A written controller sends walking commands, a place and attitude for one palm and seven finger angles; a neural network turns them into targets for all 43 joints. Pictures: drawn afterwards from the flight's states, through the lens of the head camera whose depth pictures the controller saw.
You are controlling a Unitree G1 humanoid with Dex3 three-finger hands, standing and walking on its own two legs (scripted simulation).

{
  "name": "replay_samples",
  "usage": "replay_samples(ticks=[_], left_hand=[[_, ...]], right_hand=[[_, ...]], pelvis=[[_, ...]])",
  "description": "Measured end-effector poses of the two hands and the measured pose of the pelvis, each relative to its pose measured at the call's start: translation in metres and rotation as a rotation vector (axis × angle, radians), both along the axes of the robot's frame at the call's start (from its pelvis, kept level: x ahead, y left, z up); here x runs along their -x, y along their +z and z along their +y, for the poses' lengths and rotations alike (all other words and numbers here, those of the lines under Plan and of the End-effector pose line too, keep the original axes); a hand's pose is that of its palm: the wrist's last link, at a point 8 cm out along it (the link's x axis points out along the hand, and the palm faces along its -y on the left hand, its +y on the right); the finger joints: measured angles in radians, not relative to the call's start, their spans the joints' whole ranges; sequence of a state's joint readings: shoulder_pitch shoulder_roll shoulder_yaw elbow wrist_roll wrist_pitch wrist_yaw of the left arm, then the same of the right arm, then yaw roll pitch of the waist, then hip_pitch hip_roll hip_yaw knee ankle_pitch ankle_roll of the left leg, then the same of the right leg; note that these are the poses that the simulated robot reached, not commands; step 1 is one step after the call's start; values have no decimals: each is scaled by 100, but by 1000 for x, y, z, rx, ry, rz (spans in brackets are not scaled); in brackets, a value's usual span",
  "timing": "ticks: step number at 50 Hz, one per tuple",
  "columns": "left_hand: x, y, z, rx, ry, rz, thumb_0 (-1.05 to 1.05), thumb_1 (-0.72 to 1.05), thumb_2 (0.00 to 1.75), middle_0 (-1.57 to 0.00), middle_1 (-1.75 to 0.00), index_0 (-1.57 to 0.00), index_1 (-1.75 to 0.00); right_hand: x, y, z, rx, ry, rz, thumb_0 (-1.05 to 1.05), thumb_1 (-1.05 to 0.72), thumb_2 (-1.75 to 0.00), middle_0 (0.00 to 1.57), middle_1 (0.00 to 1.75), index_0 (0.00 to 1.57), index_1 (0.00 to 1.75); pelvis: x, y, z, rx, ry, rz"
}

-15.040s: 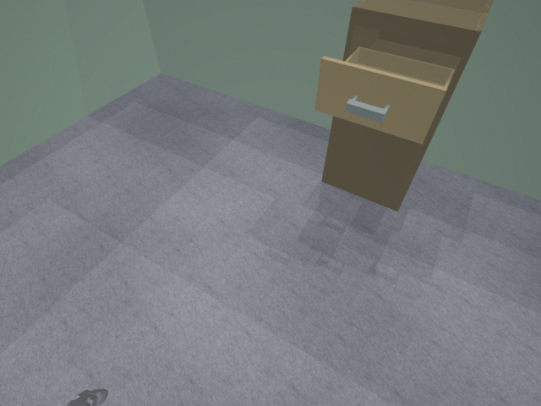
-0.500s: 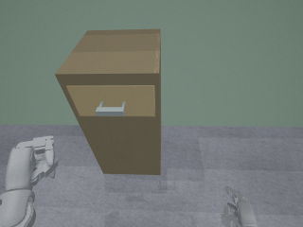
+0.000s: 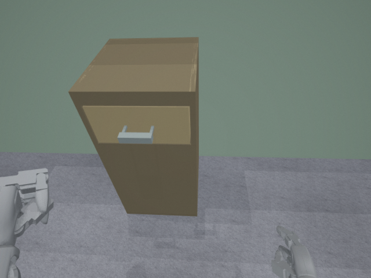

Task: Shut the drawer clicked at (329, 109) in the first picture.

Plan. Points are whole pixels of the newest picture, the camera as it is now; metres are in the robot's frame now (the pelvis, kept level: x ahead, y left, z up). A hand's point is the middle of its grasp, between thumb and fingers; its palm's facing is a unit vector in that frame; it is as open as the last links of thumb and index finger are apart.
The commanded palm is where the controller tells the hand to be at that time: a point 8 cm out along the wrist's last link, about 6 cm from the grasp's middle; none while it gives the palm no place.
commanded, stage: step back with the hand held close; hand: left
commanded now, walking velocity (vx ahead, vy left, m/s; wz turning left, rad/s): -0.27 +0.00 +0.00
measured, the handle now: (137, 133) +0.59 +0.25 -0.07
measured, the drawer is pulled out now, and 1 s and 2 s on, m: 0.00 0.00 0.00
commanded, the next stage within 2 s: stop stepping back and stand still in 1.06 s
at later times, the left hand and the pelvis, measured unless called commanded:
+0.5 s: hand (15, 235) +0.13 +0.27 +0.16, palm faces +0.30 -0.82 -0.49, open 3.2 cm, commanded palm +0.07 +0.31 +0.18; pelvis -0.06 +0.03 +0.00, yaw -1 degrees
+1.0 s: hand out of the picture +0.05 +0.30 +0.16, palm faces +0.38 -0.81 -0.46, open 3.2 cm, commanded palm -0.03 +0.34 +0.18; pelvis -0.15 +0.06 -0.01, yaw +1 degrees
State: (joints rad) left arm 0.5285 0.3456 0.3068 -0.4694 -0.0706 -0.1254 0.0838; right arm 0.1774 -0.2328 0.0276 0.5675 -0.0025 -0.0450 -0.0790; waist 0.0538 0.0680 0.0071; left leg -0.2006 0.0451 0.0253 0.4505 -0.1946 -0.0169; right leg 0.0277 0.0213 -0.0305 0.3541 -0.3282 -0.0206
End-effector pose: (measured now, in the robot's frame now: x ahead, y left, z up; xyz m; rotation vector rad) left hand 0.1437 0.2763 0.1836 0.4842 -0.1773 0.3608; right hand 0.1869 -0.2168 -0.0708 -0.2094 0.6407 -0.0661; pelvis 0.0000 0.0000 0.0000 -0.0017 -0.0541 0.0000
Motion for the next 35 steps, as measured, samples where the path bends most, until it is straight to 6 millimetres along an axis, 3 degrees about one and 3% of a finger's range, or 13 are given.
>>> replay_samples(ticks=[7, 13, 30, 35], left_hand=[[-5, -2, 5, -54, -52, 61, 1, 89, 90, -140, -160, -140, -160], [4, -8, 9, -64, -85, 117, 1, 89, 90, -140, -160, -140, -160], [67, -6, 41, -77, -77, 4, 1, 89, 90, -140, -160, -140, -160], [91, -4, 49, -130, -48, -10, 1, 89, 90, -140, -160, -140, -160]], right_hand=[[17, -5, -13, 9, -80, 75, 1, -90, -90, 20, 30, 20, 30], [43, -10, -14, 32, -127, 136, 1, -90, -90, 20, 30, 20, 30], [106, -11, 24, 52, -110, 115, 1, -90, -90, 20, 30, 20, 30], [117, -14, 32, 52, -67, 94, 1, -90, -90, 20, 30, 20, 30]], pelvis=[[7, 0, 9, 2, -18, 44], [20, 0, 17, 5, -23, 61], [78, -7, 43, 48, -3, 52], [97, -12, 41, 38, 46, 68]])
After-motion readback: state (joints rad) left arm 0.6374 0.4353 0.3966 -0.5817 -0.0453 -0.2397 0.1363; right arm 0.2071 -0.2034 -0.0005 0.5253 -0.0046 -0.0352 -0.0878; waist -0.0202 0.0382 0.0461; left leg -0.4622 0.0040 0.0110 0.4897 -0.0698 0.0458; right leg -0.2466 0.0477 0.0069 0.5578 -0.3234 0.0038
